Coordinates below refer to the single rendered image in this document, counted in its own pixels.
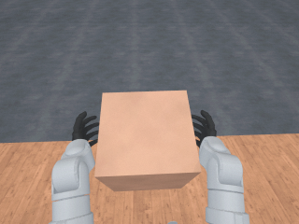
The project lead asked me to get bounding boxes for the carton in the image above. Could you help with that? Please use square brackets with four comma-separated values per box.
[94, 90, 202, 192]

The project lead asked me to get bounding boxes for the robot left forearm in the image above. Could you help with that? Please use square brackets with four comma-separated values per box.
[49, 139, 95, 224]

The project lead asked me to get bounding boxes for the robot right forearm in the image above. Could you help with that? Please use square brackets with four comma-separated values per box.
[199, 136, 249, 224]

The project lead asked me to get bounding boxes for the right robot hand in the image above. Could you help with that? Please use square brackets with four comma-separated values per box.
[191, 110, 217, 148]

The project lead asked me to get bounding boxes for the left robot hand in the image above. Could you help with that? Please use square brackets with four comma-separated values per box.
[72, 111, 100, 147]

